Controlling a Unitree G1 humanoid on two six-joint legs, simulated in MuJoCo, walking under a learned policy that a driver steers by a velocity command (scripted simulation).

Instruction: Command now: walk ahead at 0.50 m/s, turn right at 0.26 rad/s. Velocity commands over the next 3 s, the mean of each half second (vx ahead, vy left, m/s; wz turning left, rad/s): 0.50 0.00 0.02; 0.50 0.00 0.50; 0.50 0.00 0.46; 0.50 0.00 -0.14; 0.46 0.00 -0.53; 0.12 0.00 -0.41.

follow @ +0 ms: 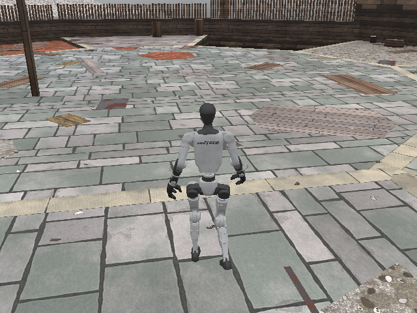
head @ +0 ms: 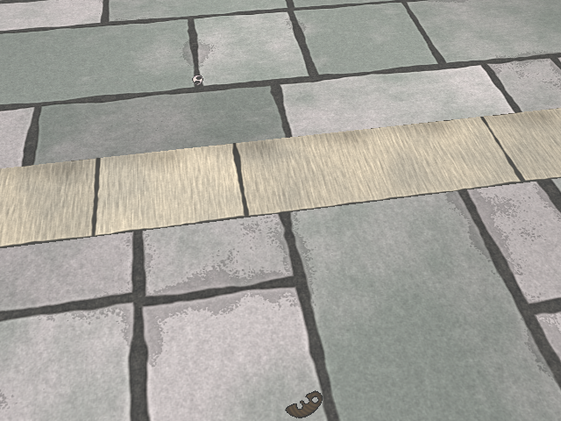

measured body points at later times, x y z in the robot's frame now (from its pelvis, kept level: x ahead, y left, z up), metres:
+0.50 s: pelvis +0.26 -0.04 +0.00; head +0.29 -0.05 +0.45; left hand +0.47 +0.20 -0.06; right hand +0.27 -0.32 -0.13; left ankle +0.12 +0.09 -0.66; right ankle +0.33 -0.15 -0.73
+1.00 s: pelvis +0.50 +0.05 -0.01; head +0.54 +0.07 +0.44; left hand +0.47 +0.34 -0.13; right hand +0.77 -0.14 -0.09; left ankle +0.56 +0.15 -0.73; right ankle +0.40 -0.15 -0.64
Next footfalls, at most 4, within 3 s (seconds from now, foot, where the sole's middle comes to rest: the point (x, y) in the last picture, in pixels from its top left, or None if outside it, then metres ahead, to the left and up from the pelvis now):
0.42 right None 0.37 -0.15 -0.76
0.92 left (229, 373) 0.60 0.16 -0.76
1.40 right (264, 260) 0.93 0.09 -0.76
1.90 left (151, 220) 1.06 0.44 -0.76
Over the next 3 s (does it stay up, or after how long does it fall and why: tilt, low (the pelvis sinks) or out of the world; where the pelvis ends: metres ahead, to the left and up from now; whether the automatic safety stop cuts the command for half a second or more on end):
stays up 1.45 0.39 -0.12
